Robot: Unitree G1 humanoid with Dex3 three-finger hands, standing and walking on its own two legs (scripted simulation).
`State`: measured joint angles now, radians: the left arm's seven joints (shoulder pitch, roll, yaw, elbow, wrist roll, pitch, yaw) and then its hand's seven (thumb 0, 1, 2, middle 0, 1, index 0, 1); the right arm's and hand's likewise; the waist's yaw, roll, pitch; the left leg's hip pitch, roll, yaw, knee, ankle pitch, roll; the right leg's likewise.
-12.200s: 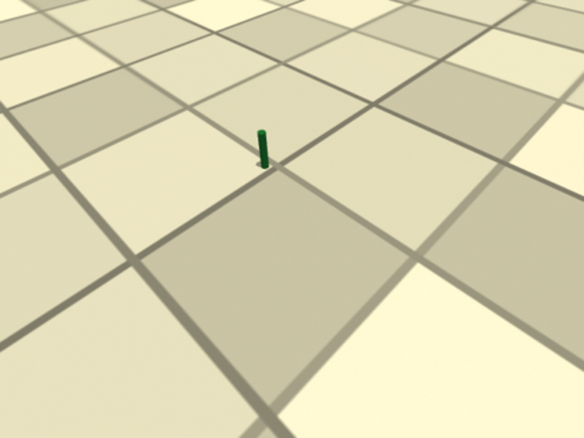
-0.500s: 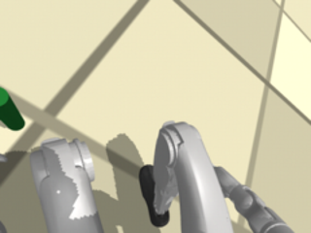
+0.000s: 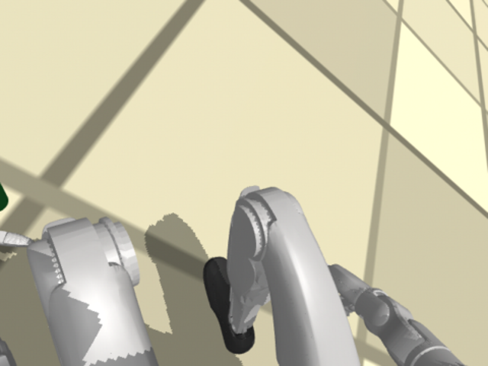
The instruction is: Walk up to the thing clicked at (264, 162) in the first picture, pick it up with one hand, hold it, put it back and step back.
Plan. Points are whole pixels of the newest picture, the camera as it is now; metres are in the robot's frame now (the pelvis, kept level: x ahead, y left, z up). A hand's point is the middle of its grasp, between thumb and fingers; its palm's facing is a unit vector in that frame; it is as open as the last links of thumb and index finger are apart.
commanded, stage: close in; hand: left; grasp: from the side
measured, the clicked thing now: out of the picture +0.41 +0.29 -0.17
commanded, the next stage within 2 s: close in 0.12 s
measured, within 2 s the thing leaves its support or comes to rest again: leaves its support in 1.30 s
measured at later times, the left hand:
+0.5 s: hand out of the picture +0.41 +0.27 -0.16, palm faces +0.27 -0.96 +0.02, open 13.7 cm
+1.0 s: hand out of the picture +0.42 +0.27 -0.16, palm faces +0.29 -0.96 +0.00, open 5.7 cm
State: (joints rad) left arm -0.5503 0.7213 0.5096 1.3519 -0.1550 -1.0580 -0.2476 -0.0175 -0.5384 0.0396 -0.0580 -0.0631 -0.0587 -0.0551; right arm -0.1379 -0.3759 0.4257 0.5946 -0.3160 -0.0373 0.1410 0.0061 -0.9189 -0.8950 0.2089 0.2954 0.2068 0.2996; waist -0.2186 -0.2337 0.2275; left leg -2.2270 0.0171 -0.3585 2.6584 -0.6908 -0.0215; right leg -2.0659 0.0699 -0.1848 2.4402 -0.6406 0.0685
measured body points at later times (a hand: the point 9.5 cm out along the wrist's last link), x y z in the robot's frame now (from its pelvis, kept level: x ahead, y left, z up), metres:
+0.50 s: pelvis +0.00 +0.00 +0.00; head +0.21 +0.19 +0.35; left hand +0.39 +0.32 -0.16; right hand +0.19 -0.23 -0.04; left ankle +0.08 +0.13 -0.25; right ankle +0.14 -0.13 -0.25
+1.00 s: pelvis +0.00 +0.00 +0.00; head +0.22 +0.19 +0.34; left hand +0.40 +0.32 -0.16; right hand +0.18 -0.24 -0.03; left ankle +0.08 +0.13 -0.25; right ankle +0.14 -0.13 -0.25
